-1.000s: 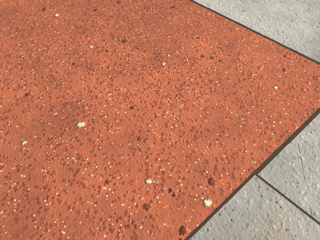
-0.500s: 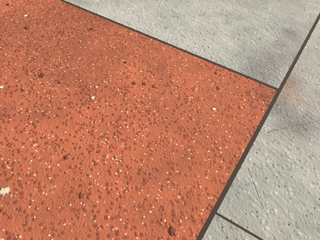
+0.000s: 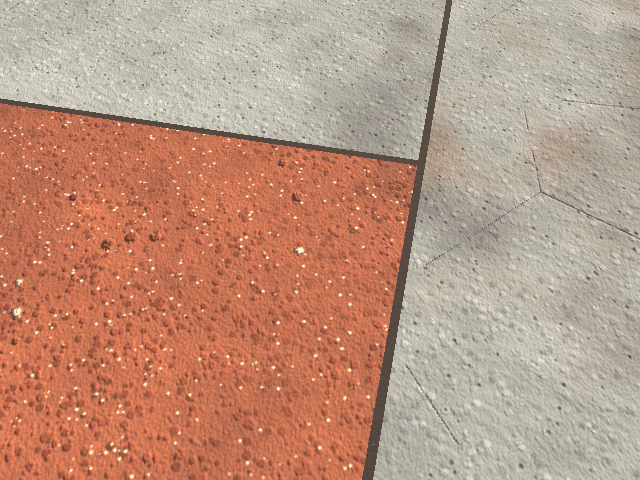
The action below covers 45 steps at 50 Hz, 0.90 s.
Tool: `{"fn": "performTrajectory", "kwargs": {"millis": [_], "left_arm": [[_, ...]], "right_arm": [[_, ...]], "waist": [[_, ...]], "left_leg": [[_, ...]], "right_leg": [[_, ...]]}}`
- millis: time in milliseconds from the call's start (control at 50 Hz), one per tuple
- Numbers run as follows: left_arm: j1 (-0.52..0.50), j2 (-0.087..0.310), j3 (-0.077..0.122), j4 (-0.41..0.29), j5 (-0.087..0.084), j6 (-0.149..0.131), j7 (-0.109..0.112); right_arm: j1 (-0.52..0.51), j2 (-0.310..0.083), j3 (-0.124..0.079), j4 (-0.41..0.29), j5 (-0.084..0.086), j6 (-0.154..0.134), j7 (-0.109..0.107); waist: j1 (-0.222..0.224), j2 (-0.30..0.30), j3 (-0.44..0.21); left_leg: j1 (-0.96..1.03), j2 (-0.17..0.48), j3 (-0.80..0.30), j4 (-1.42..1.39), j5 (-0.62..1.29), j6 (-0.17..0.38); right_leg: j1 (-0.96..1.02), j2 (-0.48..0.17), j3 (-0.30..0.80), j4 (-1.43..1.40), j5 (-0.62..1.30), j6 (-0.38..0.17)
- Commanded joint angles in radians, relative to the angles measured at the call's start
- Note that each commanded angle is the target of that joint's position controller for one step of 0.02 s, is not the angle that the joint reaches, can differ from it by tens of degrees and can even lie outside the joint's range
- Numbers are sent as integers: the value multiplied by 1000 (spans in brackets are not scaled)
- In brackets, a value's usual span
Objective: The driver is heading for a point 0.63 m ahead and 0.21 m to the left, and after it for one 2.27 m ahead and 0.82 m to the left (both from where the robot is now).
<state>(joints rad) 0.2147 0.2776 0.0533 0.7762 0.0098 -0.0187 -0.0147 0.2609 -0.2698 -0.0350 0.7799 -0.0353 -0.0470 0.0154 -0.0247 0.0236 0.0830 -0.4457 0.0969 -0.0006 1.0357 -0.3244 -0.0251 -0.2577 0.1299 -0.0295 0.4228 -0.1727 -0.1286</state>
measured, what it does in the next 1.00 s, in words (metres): goes down, turning left: left foot 0.03 m lower, then right foot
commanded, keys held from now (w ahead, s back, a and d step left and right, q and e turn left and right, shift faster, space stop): w+q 0.68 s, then q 0.32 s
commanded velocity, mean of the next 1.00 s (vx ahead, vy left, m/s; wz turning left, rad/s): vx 0.43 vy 0.00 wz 0.39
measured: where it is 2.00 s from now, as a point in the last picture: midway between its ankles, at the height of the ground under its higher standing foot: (266, 423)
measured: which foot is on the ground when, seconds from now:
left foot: up 0.00-0.38, down 0.40-0.86, up 0.88-1.00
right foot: down 0.00-0.42, up 0.44-0.84, down 0.86-1.00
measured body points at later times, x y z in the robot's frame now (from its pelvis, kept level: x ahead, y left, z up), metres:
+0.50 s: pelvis +0.31 +0.08 -0.04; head +0.34 +0.10 +0.41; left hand +0.28 +0.35 -0.18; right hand +0.49 -0.16 -0.15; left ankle +0.34 +0.14 -0.77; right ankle +0.14 -0.06 -0.63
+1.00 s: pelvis +0.56 +0.13 -0.04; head +0.61 +0.14 +0.40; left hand +0.59 +0.43 -0.14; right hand +0.74 -0.11 -0.18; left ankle +0.42 +0.18 -0.68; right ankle +0.69 +0.09 -0.77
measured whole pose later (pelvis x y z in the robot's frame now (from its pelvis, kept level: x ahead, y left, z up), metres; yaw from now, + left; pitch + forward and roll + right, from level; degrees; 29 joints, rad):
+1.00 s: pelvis +0.56 +0.13 -0.04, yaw +30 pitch +0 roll +0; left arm 0.10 0.25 0.00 0.73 0.02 -0.05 0.02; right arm 0.29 -0.31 -0.08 0.83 -0.01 0.02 -0.01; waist -0.05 0.02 0.10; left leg -0.39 -0.10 -0.06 1.21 -0.49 0.00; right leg -0.40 -0.01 -0.07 0.51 -0.11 -0.04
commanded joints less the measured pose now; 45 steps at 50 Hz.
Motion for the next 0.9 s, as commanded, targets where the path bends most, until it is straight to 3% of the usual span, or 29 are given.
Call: {"fn": "performTrajectory", "kwargs": {"millis": [20,80,160,240,300,340,380,400,420,440,460,480,500,540,580,620,660,760,780,820,840,860,880,900], "left_arm": [[66,106,24,-13,-5,-43,4],[96,117,24,19,-1,-58,0],[132,111,18,50,6,-75,6],[174,115,15,90,13,-82,29],[206,123,12,126,15,-75,43],[203,148,14,139,18,-69,51],[201,174,18,146,29,-56,52],[178,172,15,137,22,-52,51],[176,123,2,104,24,-60,48],[248,61,-9,65,-11,-72,33],[124,123,-4,46,8,-75,36],[39,112,-13,12,5,-88,31],[20,110,-15,10,9,-90,27],[36,100,-19,2,41,-51,14],[54,76,-26,-8,51,-22,6],[-24,75,-28,-47,42,-19,0],[-123,62,-35,-82,40,-24,-7],[-240,55,-49,-118,14,-42,3],[-226,68,-47,-116,13,-46,9],[-97,122,-29,-77,16,-56,24],[21,145,-21,-45,19,-68,34],[151,191,-10,-27,31,-83,44],[173,252,2,-41,41,-75,40],[154,213,11,-58,6,-50,33]], "right_arm": [[96,-79,-22,-18,-3,17,10],[-18,-75,-22,-43,9,17,17],[-111,-64,-19,-54,20,8,25],[-199,-67,-17,-83,13,3,33],[-234,-56,-13,-96,4,1,39],[-192,-63,-19,-84,-4,1,36],[-16,-101,-39,-26,-15,-5,23],[131,-124,-51,23,-27,-14,13],[260,-204,-76,51,-28,-12,1],[248,-282,-95,36,-5,-5,-1],[242,-247,-98,45,38,2,4],[180,-210,-87,39,40,6,-2],[123,-154,-71,41,30,12,-4],[90,-123,-56,43,36,9,-11],[101,-146,-60,52,41,-10,-7],[108,-168,-64,58,41,-20,-7],[121,-161,-63,69,43,-15,-7],[210,-155,-65,93,36,9,-21],[207,-156,-65,92,31,13,-26],[143,-178,-72,69,24,13,-36],[95,-192,-75,55,32,8,-33],[81,-155,-65,20,46,-2,-26],[244,-38,-47,10,70,1,-35],[306,-128,-57,25,53,19,-50]], "waist": [[-4,-47,-111],[24,-49,-51],[59,-53,-19],[82,-42,33],[93,-38,51],[70,-56,19],[-2,-73,-98],[-74,-60,-165],[-113,47,-261],[-48,280,-411],[-94,42,-374],[-81,14,-243],[-37,-52,-143],[23,-31,-90],[49,-11,-90],[48,2,-52],[22,28,-29],[-57,49,-64],[-49,55,-74],[17,71,-115],[84,60,-155],[132,-8,-254],[53,-255,-403],[48,-213,-539]], "left_leg": [[-60,22,0,-75,81,-7],[-126,33,-7,-199,240,3],[-153,-1,-33,-329,424,38],[-188,-25,-39,-450,458,74],[-164,-55,13,-540,389,105],[-87,-109,69,-563,283,138],[89,-175,105,-585,200,179],[310,-157,74,-622,257,214],[578,45,-143,-540,377,277],[896,296,-662,-570,658,483],[893,249,-604,-613,637,473],[764,215,-475,-651,629,426],[601,167,-402,-693,660,374],[422,100,-328,-742,704,328],[355,64,-293,-766,748,316],[288,7,-248,-804,747,290],[250,-49,-213,-807,735,248],[354,-65,-241,-693,904,156],[372,-59,-267,-659,901,138],[384,-59,-314,-531,958,103],[366,-88,-308,-394,938,88],[246,-132,-290,-173,664,71],[40,-281,-151,172,-338,52],[-29,-253,-121,310,-360,61]], "right_leg": [[127,-281,226,-230,352,-156],[127,-267,168,-279,303,-122],[180,-275,92,-292,261,-82],[286,-313,47,-286,280,-56],[378,-333,13,-229,423,-33],[430,-337,-16,-101,737,-12],[453,-323,-49,190,944,12],[314,-300,-82,416,828,28],[45,-233,-123,756,369,50],[-352,-29,-47,1116,-406,108],[-494,-97,76,1120,-321,103],[-526,-154,84,1042,-230,101],[-481,-182,73,952,-183,105],[-386,-209,66,856,-176,130],[-368,-212,46,797,-179,147],[-374,-212,19,650,-65,164],[-337,-190,-11,472,60,176],[-243,-99,-22,192,213,151],[-203,-86,-4,152,204,139],[-57,-68,36,87,163,105],[68,-93,52,12,241,83],[306,-252,160,27,510,46],[555,-613,433,146,1112,-82],[549,-663,587,117,1027,-172]]}}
